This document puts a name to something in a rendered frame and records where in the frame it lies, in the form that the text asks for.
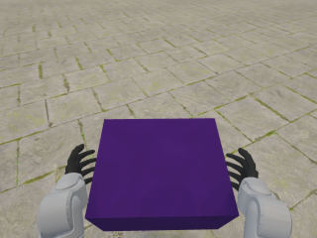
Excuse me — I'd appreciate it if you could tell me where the robot left forearm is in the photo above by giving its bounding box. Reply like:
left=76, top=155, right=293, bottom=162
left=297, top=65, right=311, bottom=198
left=37, top=173, right=89, bottom=238

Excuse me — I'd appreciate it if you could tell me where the robot left hand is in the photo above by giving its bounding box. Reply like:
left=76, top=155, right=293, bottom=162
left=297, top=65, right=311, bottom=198
left=64, top=144, right=97, bottom=184

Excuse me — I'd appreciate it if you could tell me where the carton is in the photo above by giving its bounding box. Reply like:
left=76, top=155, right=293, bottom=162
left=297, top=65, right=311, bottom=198
left=84, top=118, right=240, bottom=232

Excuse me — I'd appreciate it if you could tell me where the robot right hand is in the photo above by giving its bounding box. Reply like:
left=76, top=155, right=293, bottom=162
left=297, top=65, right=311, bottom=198
left=226, top=148, right=259, bottom=191

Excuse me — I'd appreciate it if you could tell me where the robot right forearm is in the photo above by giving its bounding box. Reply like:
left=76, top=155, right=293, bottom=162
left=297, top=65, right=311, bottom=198
left=237, top=177, right=292, bottom=238

